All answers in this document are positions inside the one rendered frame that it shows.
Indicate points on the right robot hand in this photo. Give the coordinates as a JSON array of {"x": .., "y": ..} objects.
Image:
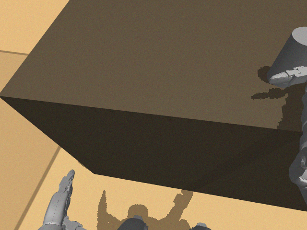
[{"x": 295, "y": 76}]

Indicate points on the can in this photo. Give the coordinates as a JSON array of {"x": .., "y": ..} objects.
[{"x": 293, "y": 54}]

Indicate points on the left robot hand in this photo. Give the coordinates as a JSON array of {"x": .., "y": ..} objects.
[{"x": 56, "y": 212}]

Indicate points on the right robot arm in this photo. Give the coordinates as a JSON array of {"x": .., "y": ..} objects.
[{"x": 298, "y": 169}]

